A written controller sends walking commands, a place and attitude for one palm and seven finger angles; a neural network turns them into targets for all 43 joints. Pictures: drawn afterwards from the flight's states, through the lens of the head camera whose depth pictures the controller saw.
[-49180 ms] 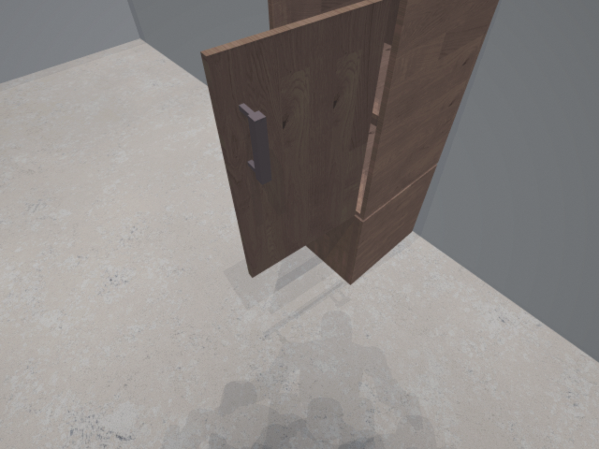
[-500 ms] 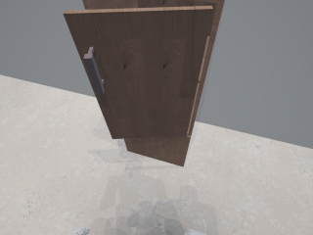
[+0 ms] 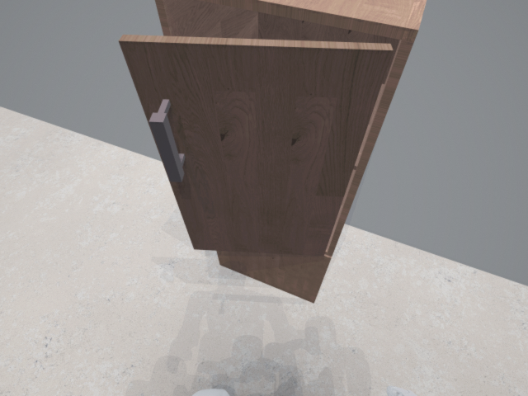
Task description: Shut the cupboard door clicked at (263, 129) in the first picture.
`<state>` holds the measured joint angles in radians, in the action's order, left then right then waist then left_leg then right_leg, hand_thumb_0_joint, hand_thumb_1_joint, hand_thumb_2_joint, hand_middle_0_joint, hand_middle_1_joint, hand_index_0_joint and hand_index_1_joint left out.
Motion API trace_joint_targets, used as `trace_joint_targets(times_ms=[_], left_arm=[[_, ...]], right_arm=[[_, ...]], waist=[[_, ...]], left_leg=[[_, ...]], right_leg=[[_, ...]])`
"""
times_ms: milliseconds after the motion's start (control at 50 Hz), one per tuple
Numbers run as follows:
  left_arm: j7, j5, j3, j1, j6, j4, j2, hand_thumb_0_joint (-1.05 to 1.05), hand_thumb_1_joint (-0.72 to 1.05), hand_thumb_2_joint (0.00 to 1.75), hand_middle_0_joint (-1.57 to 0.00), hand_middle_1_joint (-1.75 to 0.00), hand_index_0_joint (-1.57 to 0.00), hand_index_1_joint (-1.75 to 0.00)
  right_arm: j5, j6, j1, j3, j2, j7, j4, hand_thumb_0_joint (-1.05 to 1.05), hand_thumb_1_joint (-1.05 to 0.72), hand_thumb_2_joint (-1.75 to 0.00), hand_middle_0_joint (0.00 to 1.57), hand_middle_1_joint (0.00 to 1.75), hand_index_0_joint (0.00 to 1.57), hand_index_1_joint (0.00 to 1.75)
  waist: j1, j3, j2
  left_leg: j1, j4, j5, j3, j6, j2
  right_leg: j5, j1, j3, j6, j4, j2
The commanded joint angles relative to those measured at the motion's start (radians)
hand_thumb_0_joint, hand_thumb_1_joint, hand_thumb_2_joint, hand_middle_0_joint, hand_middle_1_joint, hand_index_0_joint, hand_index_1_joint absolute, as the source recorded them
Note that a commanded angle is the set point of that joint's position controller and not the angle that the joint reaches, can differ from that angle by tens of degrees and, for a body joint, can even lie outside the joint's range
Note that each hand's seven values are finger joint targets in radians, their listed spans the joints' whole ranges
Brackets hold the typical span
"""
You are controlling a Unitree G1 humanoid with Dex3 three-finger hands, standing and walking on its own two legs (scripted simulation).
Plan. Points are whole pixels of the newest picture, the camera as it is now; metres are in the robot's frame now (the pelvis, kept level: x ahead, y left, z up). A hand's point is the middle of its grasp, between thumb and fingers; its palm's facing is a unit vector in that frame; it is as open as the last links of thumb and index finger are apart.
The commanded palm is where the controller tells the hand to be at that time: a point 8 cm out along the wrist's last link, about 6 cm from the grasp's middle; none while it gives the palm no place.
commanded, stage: come to a stop and stand still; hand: left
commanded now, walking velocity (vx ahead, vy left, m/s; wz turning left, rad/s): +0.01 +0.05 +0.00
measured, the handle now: (171, 142) +0.47 +0.21 +0.10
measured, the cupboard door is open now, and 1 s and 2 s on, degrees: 20 20 20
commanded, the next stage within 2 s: look again from close up in 0.72 s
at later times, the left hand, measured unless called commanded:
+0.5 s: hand out of the picture +0.02 +0.21 -0.16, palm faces -0.03 -0.97 -0.23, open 7.3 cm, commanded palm none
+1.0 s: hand out of the picture +0.00 +0.22 -0.16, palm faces -0.02 -0.97 -0.23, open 7.4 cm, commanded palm none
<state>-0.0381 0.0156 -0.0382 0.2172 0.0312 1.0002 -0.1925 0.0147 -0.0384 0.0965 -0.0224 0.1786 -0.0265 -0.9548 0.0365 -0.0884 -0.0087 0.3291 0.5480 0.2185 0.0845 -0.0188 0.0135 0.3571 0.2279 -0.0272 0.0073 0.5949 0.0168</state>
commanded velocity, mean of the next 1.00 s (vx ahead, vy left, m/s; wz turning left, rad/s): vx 0.00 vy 0.00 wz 0.00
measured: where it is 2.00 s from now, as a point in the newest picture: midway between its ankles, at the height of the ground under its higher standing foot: outside the picture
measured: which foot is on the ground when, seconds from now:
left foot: down 0.00-1.00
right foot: down 0.00-1.00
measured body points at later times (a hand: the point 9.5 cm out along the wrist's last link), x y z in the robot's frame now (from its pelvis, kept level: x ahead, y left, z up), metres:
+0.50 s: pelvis -0.03 +0.02 +0.00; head -0.02 +0.02 +0.45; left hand +0.03 +0.26 -0.15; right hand -0.01 -0.21 -0.15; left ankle -0.02 +0.12 -0.73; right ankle -0.03 -0.11 -0.73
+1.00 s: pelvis -0.02 +0.03 +0.01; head +0.00 +0.02 +0.46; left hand +0.00 +0.27 -0.14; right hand +0.02 -0.22 -0.14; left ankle -0.02 +0.12 -0.73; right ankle -0.03 -0.11 -0.73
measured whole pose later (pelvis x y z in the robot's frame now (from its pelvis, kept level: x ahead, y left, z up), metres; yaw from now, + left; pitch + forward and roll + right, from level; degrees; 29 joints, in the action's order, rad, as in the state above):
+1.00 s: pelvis -0.02 +0.03 +0.01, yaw -1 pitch -1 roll +1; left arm -0.02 0.01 0.01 0.24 -0.01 1.10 -0.20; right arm 0.01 0.03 0.20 0.01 0.22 -0.01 -1.07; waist 0.01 -0.05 0.00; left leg 0.20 0.44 0.24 0.06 -0.03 -0.02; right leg 0.27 0.20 0.00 -0.02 0.48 0.04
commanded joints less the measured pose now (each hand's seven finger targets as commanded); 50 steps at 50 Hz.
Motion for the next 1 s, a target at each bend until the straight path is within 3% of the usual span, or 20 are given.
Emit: trace_joint_targets(times_ms=[0, 20, 40, 60, 120, 140, 160, 180, 200, 240, 260, 280, 300, 340, 400, 440, 520, 580, 820, 980], left_arm=[[0.001, 0.020, -0.026, 0.083, -0.023, -0.037, -0.162, 0.00, 0.90, 0.90, -0.20, -0.30, -0.20, -0.30], [0.001, 0.017, -0.024, 0.070, -0.030, -0.035, -0.160, 0.00, 0.90, 0.90, -0.20, -0.30, -0.20, -0.30], [0.001, 0.017, -0.019, 0.060, -0.032, -0.035, -0.154, 0.00, 0.90, 0.90, -0.20, -0.30, -0.20, -0.30], [0.000, 0.016, -0.016, 0.032, -0.035, -0.030, -0.150, 0.00, 0.90, 0.90, -0.20, -0.30, -0.20, -0.30], [-0.003, 0.009, -0.015, 0.034, -0.039, -0.012, -0.156, 0.00, 0.90, 0.90, -0.20, -0.30, -0.20, -0.30], [-0.003, 0.002, -0.014, 0.039, -0.041, -0.002, -0.151, 0.00, 0.90, 0.90, -0.20, -0.30, -0.20, -0.30], [-0.002, -0.005, -0.009, 0.040, -0.040, 0.005, -0.142, 0.00, 0.90, 0.90, -0.20, -0.30, -0.20, -0.30], [-0.002, -0.009, -0.003, 0.055, -0.040, 0.006, -0.122, 0.00, 0.90, 0.90, -0.20, -0.30, -0.20, -0.30], [-0.005, -0.001, 0.001, 0.048, -0.035, 0.007, -0.107, 0.00, 0.90, 0.90, -0.20, -0.30, -0.20, -0.30], [0.001, -0.005, 0.003, 0.030, -0.026, 0.024, -0.111, 0.00, 0.90, 0.90, -0.20, -0.30, -0.20, -0.30], [-0.040, 0.002, 0.006, 0.170, -0.054, 0.043, -0.119, 0.00, 0.90, 0.90, -0.20, -0.30, -0.20, -0.30], [-0.032, 0.001, 0.010, 0.090, -0.067, -0.002, -0.168, 0.00, 0.90, 0.90, -0.20, -0.30, -0.20, -0.30], [-0.023, 0.002, 0.009, 0.054, -0.075, -0.023, -0.174, 0.00, 0.90, 0.90, -0.20, -0.30, -0.20, -0.30], [-0.013, 0.001, 0.014, 0.021, -0.072, -0.046, -0.158, 0.00, 0.90, 0.90, -0.20, -0.30, -0.20, -0.30], [-0.003, 0.002, 0.016, 0.027, -0.054, -0.050, -0.132, 0.00, 0.90, 0.90, -0.20, -0.30, -0.20, -0.30], [0.003, 0.001, 0.021, 0.053, -0.047, -0.039, -0.115, 0.00, 0.90, 0.90, -0.20, -0.30, -0.20, -0.30], [0.009, 0.002, 0.025, 0.055, -0.041, -0.029, -0.110, 0.00, 0.90, 0.90, -0.20, -0.30, -0.20, -0.30], [0.010, 0.002, 0.027, 0.062, -0.043, -0.019, -0.108, 0.00, 0.90, 0.90, -0.20, -0.30, -0.20, -0.30], [0.009, 0.000, 0.025, 0.053, -0.062, 0.029, -0.145, 0.00, 0.90, 0.90, -0.20, -0.30, -0.20, -0.30], [0.010, 0.000, 0.024, 0.034, -0.062, 0.059, -0.165, 0.00, 0.90, 0.90, -0.20, -0.30, -0.20, -0.30]], right_arm=[[-0.008, -0.002, 0.061, -0.045, 0.094, 0.003, 0.055, 0.00, -0.90, -0.90, 0.20, 0.30, 0.20, 0.30], [-0.003, -0.009, 0.042, -0.043, 0.093, 0.005, 0.046, 0.00, -0.90, -0.90, 0.20, 0.30, 0.20, 0.30], [-0.004, -0.013, 0.033, -0.043, 0.088, 0.005, 0.043, 0.00, -0.90, -0.90, 0.20, 0.30, 0.20, 0.30], [-0.007, -0.011, 0.044, -0.038, 0.085, 0.003, 0.029, 0.00, -0.90, -0.90, 0.20, 0.30, 0.20, 0.30], [-0.014, 0.002, 0.083, -0.025, 0.076, 0.002, -0.006, 0.00, -0.90, -0.90, 0.20, 0.30, 0.20, 0.30], [-0.014, 0.010, 0.100, -0.020, 0.082, 0.000, -0.024, 0.00, -0.90, -0.90, 0.20, 0.30, 0.20, 0.30], [-0.012, 0.020, 0.118, -0.018, 0.098, -0.002, -0.039, 0.00, -0.90, -0.90, 0.20, 0.30, 0.20, 0.30], [-0.007, 0.029, 0.116, -0.017, 0.118, -0.007, -0.048, 0.00, -0.90, -0.90, 0.20, 0.30, 0.20, 0.30], [-0.007, 0.028, 0.120, -0.019, 0.119, -0.003, -0.059, 0.00, -0.90, -0.90, 0.20, 0.30, 0.20, 0.30], [-0.007, 0.032, 0.101, -0.009, 0.117, -0.009, -0.077, 0.00, -0.90, -0.90, 0.20, 0.30, 0.20, 0.30], [-0.018, 0.048, 0.033, -0.020, 0.146, 0.004, 0.002, 0.00, -0.90, -0.90, 0.20, 0.30, 0.20, 0.30], [-0.013, 0.039, 0.111, -0.010, 0.073, 0.011, 0.017, 0.00, -0.90, -0.90, 0.20, 0.30, 0.20, 0.30], [-0.003, 0.032, 0.134, -0.009, 0.065, 0.019, 0.011, 0.00, -0.90, -0.90, 0.20, 0.30, 0.20, 0.30], [0.000, 0.043, 0.178, -0.010, 0.079, 0.020, 0.013, 0.00, -0.90, -0.90, 0.20, 0.30, 0.20, 0.30], [0.006, 0.062, 0.183, -0.003, 0.113, 0.015, 0.026, 0.00, -0.90, -0.90, 0.20, 0.30, 0.20, 0.30], [0.004, 0.064, 0.171, -0.001, 0.130, 0.013, 0.034, 0.00, -0.90, -0.90, 0.20, 0.30, 0.20, 0.30], [0.006, 0.067, 0.179, -0.002, 0.145, 0.012, 0.016, 0.00, -0.90, -0.90, 0.20, 0.30, 0.20, 0.30], [0.005, 0.067, 0.187, -0.003, 0.142, 0.012, -0.001, 0.00, -0.90, -0.90, 0.20, 0.30, 0.20, 0.30], [-0.002, 0.082, 0.168, -0.001, 0.154, 0.007, -0.064, 0.00, -0.90, -0.90, 0.20, 0.30, 0.20, 0.30], [-0.003, 0.083, 0.120, 0.003, 0.173, 0.003, -0.083, 0.00, -0.90, -0.90, 0.20, 0.30, 0.20, 0.30]], waist=[[-0.035, 0.142, -0.189], [-0.029, 0.115, -0.208], [-0.029, 0.095, -0.179], [-0.048, 0.097, -0.166], [-0.048, 0.123, -0.154], [-0.050, 0.143, -0.149], [-0.050, 0.161, -0.098], [-0.035, 0.176, -0.051], [-0.034, 0.136, -0.037], [-0.028, 0.088, 0.035], [0.018, 0.053, 0.026], [-0.057, 0.095, -0.007], [-0.053, 0.097, 0.019], [-0.073, 0.068, 0.060], [-0.042, 0.015, 0.129], [-0.027, 0.024, 0.065], [-0.022, 0.004, 0.059], [-0.023, 0.020, 0.023], [-0.036, 0.084, -0.007], [-0.035, 0.097, 0.012]], left_leg=[[-0.028, 0.077, 0.007, -0.049, 0.018, 0.012], [-0.004, 0.160, 0.215, -0.062, 0.031, -0.006], [0.007, 0.230, 0.271, -0.087, 0.031, -0.001], [0.015, 0.242, 0.256, -0.095, 0.034, -0.001], [-0.017, 0.047, 0.162, -0.076, 0.040, 0.009], [-0.081, -0.067, 0.028, -0.081, 0.037, 0.023], [-0.174, -0.122, -0.240, -0.106, 0.024, 0.057], [-0.237, -0.107, -0.400, -0.126, 0.008, 0.107], [-0.216, -0.119, -0.355, -0.127, 0.004, 0.127], [-0.178, -0.144, -0.296, -0.143, 0.000, 0.117], [-0.127, 0.069, -0.168, -0.061, 0.028, 0.099], [-0.085, 0.030, 0.097, -0.075, 0.025, 0.040], [-0.110, 0.017, 0.101, -0.060, 0.025, 0.037], [-0.125, -0.044, 0.038, -0.087, 0.012, 0.044], [-0.010, -0.160, 0.026, -0.178, -0.031, 0.099], [0.015, -0.206, 0.114, -0.202, -0.040, 0.103], [0.036, -0.270, 0.227, -0.222, -0.046, 0.107], [0.015, -0.274, 0.223, -0.218, -0.045, 0.103], [-0.136, -0.195, -0.070, -0.145, -0.035, 0.085], [-0.179, -0.183, -0.151, -0.134, -0.027, 0.092]], right_leg=[[-0.509, -0.043, 0.275, 0.112, -0.232, 0.257], [-0.643, -0.025, 0.298, 0.162, -0.247, 0.298], [-0.706, -0.012, 0.282, 0.187, -0.244, 0.302], [-0.788, -0.046, 0.249, 0.191, -0.207, 0.274], [-0.888, -0.155, 0.176, 0.151, -0.128, 0.222], [-0.849, -0.155, 0.165, 0.122, -0.104, 0.203], [-0.745, -0.116, 0.127, 0.073, -0.096, 0.159], [-0.624, -0.086, 0.102, 0.035, -0.116, 0.116], [-0.456, -0.065, 0.090, 0.024, -0.160, 0.095], [-0.370, -0.072, 0.092, 0.020, -0.194, 0.088], [-0.635, -0.028, 0.155, -0.011, -0.209, 0.158], [-0.485, -0.028, 0.218, 0.049, -0.222, 0.205], [-0.356, 0.001, 0.210, 0.082, -0.230, 0.201], [-0.117, 0.071, 0.153, 0.076, -0.213, 0.135], [-0.031, 0.020, 0.069, 0.042, -0.148, 0.048], [-0.020, -0.008, 0.058, 0.032, -0.135, 0.038], [-0.018, -0.005, 0.047, 0.027, -0.125, 0.038], [-0.035, -0.003, 0.055, 0.025, -0.138, 0.046], [-0.180, -0.001, 0.098, 0.024, -0.181, 0.084], [-0.250, -0.021, 0.102, 0.022, -0.191, 0.093]])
